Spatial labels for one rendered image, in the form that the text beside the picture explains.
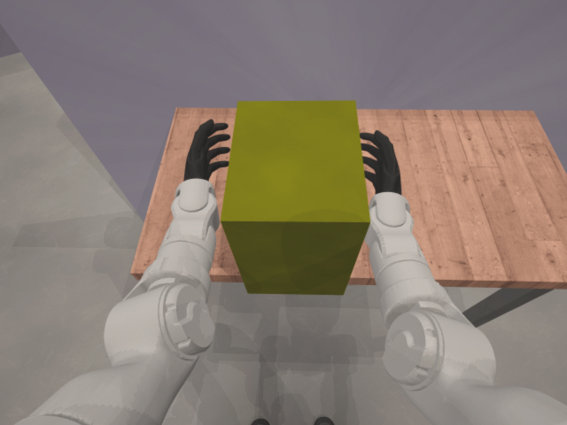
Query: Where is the carton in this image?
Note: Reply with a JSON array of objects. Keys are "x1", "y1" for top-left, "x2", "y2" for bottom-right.
[{"x1": 221, "y1": 100, "x2": 370, "y2": 295}]

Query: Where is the robot left forearm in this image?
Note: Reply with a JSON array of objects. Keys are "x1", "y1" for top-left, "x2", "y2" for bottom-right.
[{"x1": 104, "y1": 179, "x2": 220, "y2": 358}]

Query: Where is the right robot upper arm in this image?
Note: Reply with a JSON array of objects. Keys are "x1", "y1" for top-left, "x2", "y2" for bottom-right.
[{"x1": 382, "y1": 309, "x2": 567, "y2": 425}]

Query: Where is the robot right hand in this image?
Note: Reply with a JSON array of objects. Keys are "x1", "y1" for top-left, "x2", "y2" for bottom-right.
[{"x1": 360, "y1": 130, "x2": 401, "y2": 195}]

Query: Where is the table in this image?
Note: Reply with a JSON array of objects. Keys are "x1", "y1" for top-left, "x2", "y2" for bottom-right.
[{"x1": 130, "y1": 108, "x2": 567, "y2": 328}]

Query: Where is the robot right forearm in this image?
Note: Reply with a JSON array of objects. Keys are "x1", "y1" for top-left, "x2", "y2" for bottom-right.
[{"x1": 364, "y1": 192, "x2": 474, "y2": 330}]

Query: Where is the robot left hand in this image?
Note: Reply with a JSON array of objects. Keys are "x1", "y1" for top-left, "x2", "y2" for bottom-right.
[{"x1": 183, "y1": 119, "x2": 230, "y2": 181}]

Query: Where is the left robot upper arm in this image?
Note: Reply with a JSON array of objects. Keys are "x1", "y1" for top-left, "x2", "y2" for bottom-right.
[{"x1": 14, "y1": 282, "x2": 214, "y2": 425}]

